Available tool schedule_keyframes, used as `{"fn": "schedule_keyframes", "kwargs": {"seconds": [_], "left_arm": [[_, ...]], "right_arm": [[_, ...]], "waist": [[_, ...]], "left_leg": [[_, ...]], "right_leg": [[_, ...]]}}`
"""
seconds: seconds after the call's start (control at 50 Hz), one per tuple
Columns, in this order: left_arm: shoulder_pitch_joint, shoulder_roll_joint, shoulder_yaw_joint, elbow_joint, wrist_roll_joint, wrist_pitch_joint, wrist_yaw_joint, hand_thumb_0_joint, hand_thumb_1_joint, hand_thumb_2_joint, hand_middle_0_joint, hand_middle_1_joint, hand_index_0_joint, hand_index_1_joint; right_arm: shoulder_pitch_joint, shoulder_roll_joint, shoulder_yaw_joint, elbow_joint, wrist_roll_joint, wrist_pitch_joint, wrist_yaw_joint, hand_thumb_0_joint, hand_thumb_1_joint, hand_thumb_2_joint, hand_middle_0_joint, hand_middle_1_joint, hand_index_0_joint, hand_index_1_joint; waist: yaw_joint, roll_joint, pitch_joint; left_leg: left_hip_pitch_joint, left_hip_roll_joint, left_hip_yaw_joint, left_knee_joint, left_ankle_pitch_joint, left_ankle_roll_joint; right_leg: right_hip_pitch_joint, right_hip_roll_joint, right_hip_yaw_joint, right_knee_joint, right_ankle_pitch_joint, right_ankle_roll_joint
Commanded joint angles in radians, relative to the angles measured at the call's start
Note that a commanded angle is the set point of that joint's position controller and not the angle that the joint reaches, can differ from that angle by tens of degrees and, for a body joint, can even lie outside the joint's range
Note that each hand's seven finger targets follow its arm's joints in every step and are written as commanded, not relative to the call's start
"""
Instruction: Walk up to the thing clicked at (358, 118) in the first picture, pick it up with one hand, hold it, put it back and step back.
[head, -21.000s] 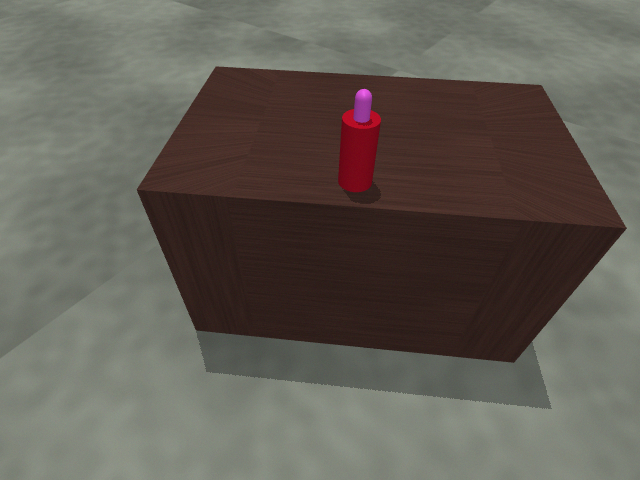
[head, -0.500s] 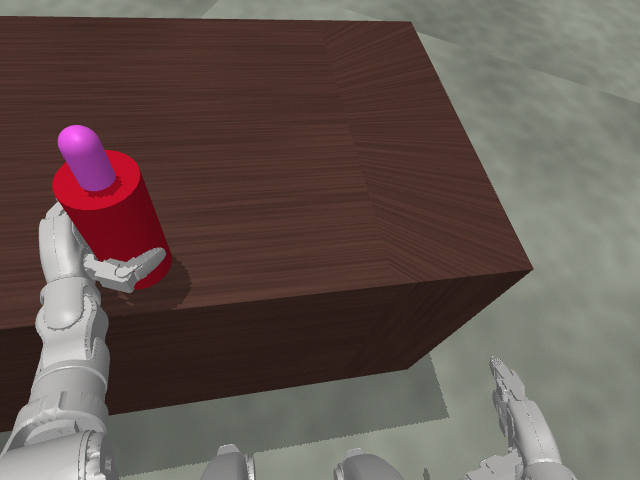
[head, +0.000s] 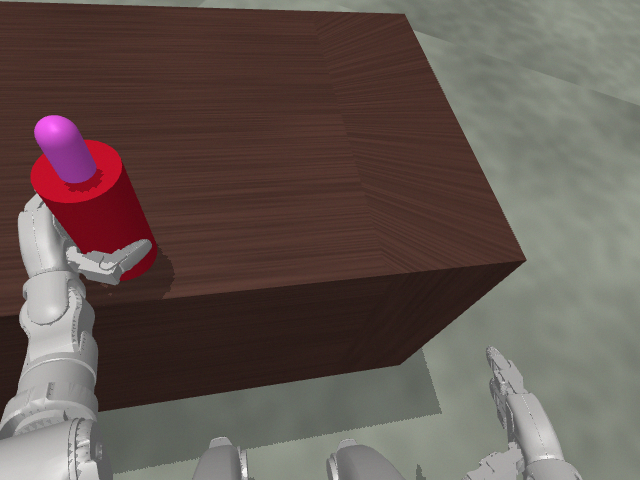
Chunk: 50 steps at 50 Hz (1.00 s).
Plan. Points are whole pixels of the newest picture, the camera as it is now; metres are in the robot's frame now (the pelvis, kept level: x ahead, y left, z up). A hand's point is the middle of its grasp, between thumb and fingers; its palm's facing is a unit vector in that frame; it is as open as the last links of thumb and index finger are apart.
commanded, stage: open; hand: left
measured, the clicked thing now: (95, 202) +0.44 +0.22 +0.07
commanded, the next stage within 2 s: withdraw in 0.32 s
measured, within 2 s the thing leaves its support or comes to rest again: neither
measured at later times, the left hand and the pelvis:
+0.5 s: hand (102, 222) +0.45 +0.22 +0.03, palm faces +0.23 -0.97 +0.01, open 16.2 cm; pelvis +0.00 +0.00 +0.00, yaw +0 degrees
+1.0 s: hand out of the picture +0.44 +0.32 +0.12, palm faces +0.30 -0.94 -0.18, open 17.6 cm; pelvis +0.02 +0.01 +0.03, yaw +0 degrees
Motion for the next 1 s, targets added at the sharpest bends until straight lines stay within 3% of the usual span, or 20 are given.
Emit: {"fn": "schedule_keyframes", "kwargs": {"seconds": [0.0,0.1,0.16,0.18,0.3,0.34,0.4,0.42,0.46,0.58,0.6,0.66,0.7,0.76,0.78,0.86,0.88,0.9,0.96,0.98], "left_arm": [[-0.449,0.217,0.0,-0.265,0.0,-0.091,-0.008,0.0,-0.336,0.639,-1.006,-0.951,-1.037,-0.93],[-0.44,0.221,0.018,-0.229,0.003,-0.088,-0.007,0.0,-0.611,0.363,-0.667,-0.597,-0.685,-0.59],[-0.416,0.203,0.004,-0.19,0.005,-0.072,-0.008,0.0,-0.611,0.229,-0.545,-0.451,-0.563,-0.441],[-0.466,0.201,-0.012,-0.252,0.007,-0.077,-0.009,0.0,-0.611,0.216,-0.507,-0.412,-0.522,-0.406],[-0.358,0.219,0.036,-0.143,0.0,-0.051,-0.003,0.0,-0.611,0.128,-0.374,-0.278,-0.383,-0.275],[-0.411,0.215,0.02,-0.229,0.0,-0.057,-0.009,0.0,-0.611,0.099,-0.309,-0.215,-0.316,-0.216],[-0.407,0.185,-0.001,-0.225,0.003,-0.052,-0.01,0.0,-0.611,0.053,-0.257,-0.156,-0.262,-0.157],[-0.407,0.233,0.038,-0.223,0.006,-0.055,-0.004,0.0,-0.611,0.105,-0.177,-0.151,-0.182,-0.148],[-0.431,0.288,0.057,-0.273,0.01,-0.059,-0.001,0.0,-0.611,0.062,-0.095,-0.081,-0.103,-0.079],[-0.498,0.413,0.127,-0.408,-0.009,-0.039,-0.009,0.0,-0.611,0.073,-0.063,-0.068,-0.071,-0.066],[-0.5,0.422,0.127,-0.417,-0.004,-0.028,-0.017,0.0,-0.611,0.074,-0.06,-0.066,-0.069,-0.063],[-0.538,0.44,0.097,-0.42,0.0,0.029,-0.042,0.0,-0.611,0.054,-0.059,-0.049,-0.066,-0.048],[-0.453,0.393,0.07,-0.284,-0.006,0.093,-0.074,0.0,-0.611,0.035,-0.054,-0.044,-0.067,-0.037],[-0.383,0.395,0.082,-0.165,-0.034,0.175,-0.12,0.0,-0.611,0.014,-0.059,-0.046,-0.079,-0.032],[-0.382,0.376,0.065,-0.15,-0.042,0.194,-0.14,0.0,-0.611,0.012,-0.061,-0.046,-0.083,-0.032],[-0.323,0.406,0.092,-0.067,-0.07,0.223,-0.209,0.0,-0.539,0.047,-0.04,-0.021,-0.04,-0.025],[-0.224,0.568,0.103,0.01,0.07,0.269,-0.149,0.0,-0.536,0.034,-0.048,-0.04,-0.054,-0.037],[-0.277,0.533,0.097,-0.062,0.056,0.29,-0.115,0.0,-0.545,0.027,-0.054,-0.034,-0.06,-0.032],[-0.424,0.688,0.16,-0.211,0.077,0.311,-0.083,0.0,-0.541,0.038,-0.046,-0.059,-0.055,-0.053],[-0.425,0.698,0.16,-0.198,0.09,0.32,-0.066,0.0,-0.531,0.036,-0.044,-0.052,-0.052,-0.046]], "right_arm": [[0.05,-0.15,-0.088,-0.167,-0.001,-0.052,-0.018,0.0,0.499,-0.048,0.051,0.049,0.05,0.05],[0.015,-0.152,-0.087,-0.163,-0.004,-0.052,-0.017,0.0,0.506,-0.052,0.051,0.05,0.05,0.05],[0.023,-0.163,-0.091,-0.193,-0.005,-0.048,-0.02,0.0,0.511,-0.05,0.051,0.05,0.051,0.05],[0.025,-0.144,-0.073,-0.192,-0.003,-0.05,-0.018,0.0,0.517,-0.051,0.052,0.051,0.051,0.051],[0.063,-0.182,-0.112,-0.191,0.002,-0.043,-0.025,0.0,0.512,-0.054,0.052,0.051,0.051,0.051],[0.057,-0.163,-0.097,-0.197,0.003,-0.047,-0.021,0.0,0.518,-0.053,0.052,0.051,0.051,0.051],[0.051,-0.148,-0.086,-0.202,0.007,-0.047,-0.021,0.0,0.512,-0.055,0.052,0.051,0.052,0.051],[0.021,-0.176,-0.119,-0.202,0.006,-0.047,-0.025,0.0,0.534,-0.05,0.052,0.051,0.051,0.051],[0.033,-0.204,-0.141,-0.223,0.007,-0.046,-0.029,0.0,0.538,-0.05,0.052,0.051,0.051,0.051],[0.065,-0.188,-0.133,-0.172,0.016,-0.02,-0.04,0.0,0.528,-0.053,0.053,0.051,0.052,0.051],[0.041,-0.199,-0.149,-0.18,0.017,-0.018,-0.042,0.0,0.527,-0.053,0.053,0.051,0.052,0.051],[0.04,-0.159,-0.106,-0.111,0.027,-0.013,-0.053,0.0,0.522,-0.056,0.053,0.051,0.052,0.051],[0.001,-0.152,-0.089,-0.076,0.034,-0.01,-0.06,0.0,0.527,-0.054,0.053,0.051,0.052,0.051],[-0.032,-0.183,-0.104,-0.015,0.049,-0.011,-0.072,0.0,0.541,-0.05,0.052,0.051,0.052,0.051],[-0.05,-0.169,-0.089,0.002,0.054,-0.014,-0.071,0.0,0.55,-0.048,0.052,0.051,0.052,0.051],[-0.055,-0.178,-0.081,0.083,0.069,-0.028,-0.075,0.0,0.611,-0.037,0.048,0.054,0.05,0.054],[-0.02,-0.227,-0.147,0.07,0.069,-0.006,-0.08,0.0,0.609,-0.041,0.05,0.054,0.051,0.054],[-0.035,-0.207,-0.114,0.049,0.072,-0.001,-0.072,0.0,0.588,-0.046,0.051,0.054,0.051,0.054],[-0.086,-0.242,-0.144,-0.024,0.088,0.011,-0.072,0.0,0.606,-0.041,0.05,0.054,0.051,0.054],[-0.071,-0.213,-0.121,0.002,0.092,0.013,-0.07,0.0,0.61,-0.04,0.051,0.054,0.051,0.054]], "waist": [[-0.013,0.172,-0.465],[0.0,0.188,-0.424],[-0.006,0.172,-0.439],[-0.007,0.185,-0.46],[-0.013,0.123,-0.404],[-0.006,0.155,-0.443],[-0.005,0.113,-0.41],[-0.002,0.116,-0.407],[0.001,0.159,-0.46],[0.045,0.231,-0.53],[0.043,0.246,-0.537],[0.045,0.285,-0.5],[0.053,0.22,-0.427],[0.056,0.136,-0.341],[0.057,0.131,-0.298],[0.066,0.047,-0.229],[0.095,0.051,-0.243],[0.086,0.043,-0.284],[0.094,0.04,-0.397],[0.103,0.062,-0.419]], "left_leg": [[0.459,-0.012,-0.029,-0.109,0.283,0.012],[0.431,-0.007,-0.039,-0.13,0.202,0.002],[0.446,-0.003,-0.043,-0.132,0.219,-0.001],[0.446,-0.006,-0.038,-0.124,0.226,0.003],[0.401,-0.007,-0.034,-0.125,0.191,0.009],[0.421,-0.008,-0.032,-0.114,0.254,0.008],[0.388,-0.012,-0.023,-0.111,0.23,0.016],[0.377,-0.011,-0.027,-0.115,0.209,0.014],[0.434,-0.008,-0.029,-0.119,0.241,0.008],[0.517,-0.016,-0.023,-0.132,0.331,0.006],[0.544,-0.015,-0.025,-0.145,0.329,0.0],[0.587,-0.014,-0.019,-0.171,0.347,-0.002],[0.55,-0.014,-0.018,-0.197,0.336,0.003],[0.503,-0.015,-0.008,-0.236,0.294,0.014],[0.49,-0.015,-0.007,-0.251,0.27,0.013],[0.448,-0.009,-0.01,-0.276,0.259,0.018],[0.498,-0.024,0.004,-0.308,0.307,0.012],[0.523,-0.026,0.005,-0.304,0.353,0.016],[0.574,-0.038,0.014,-0.311,0.399,0.022],[0.609,-0.034,0.011,-0.315,0.422,0.023]], "right_leg": [[0.049,0.006,0.0,-0.121,0.311,-0.022],[0.003,0.01,-0.012,-0.114,0.215,-0.034],[0.012,0.013,-0.017,-0.116,0.224,-0.035],[0.015,0.012,-0.011,-0.113,0.24,-0.032],[0.018,0.011,-0.006,-0.12,0.225,-0.025],[0.027,0.011,-0.006,-0.11,0.274,-0.026],[0.04,0.008,0.005,-0.118,0.275,-0.021],[0.03,0.009,0.004,-0.118,0.251,-0.022],[0.041,0.009,0.002,-0.111,0.261,-0.027],[0.138,0.003,0.014,-0.134,0.34,-0.022],[0.133,0.003,0.012,-0.14,0.325,-0.025],[0.139,0.002,0.018,-0.176,0.335,-0.023],[0.166,0.004,0.016,-0.203,0.338,-0.02],[0.195,0.006,0.016,-0.248,0.329,-0.018],[0.191,0.007,0.012,-0.258,0.307,-0.021],[0.178,0.012,-0.006,-0.263,0.275,-0.027],[0.238,0.004,-0.009,-0.297,0.329,-0.02],[0.269,0.004,-0.004,-0.297,0.385,-0.015],[0.393,-0.011,0.016,-0.312,0.49,0.001],[0.392,-0.007,0.009,-0.311,0.489,-0.001]]}}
